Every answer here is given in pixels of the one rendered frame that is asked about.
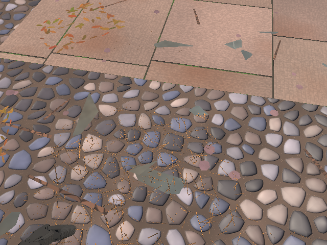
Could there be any robot left hand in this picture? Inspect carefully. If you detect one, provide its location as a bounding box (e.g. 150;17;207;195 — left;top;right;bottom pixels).
18;224;76;245

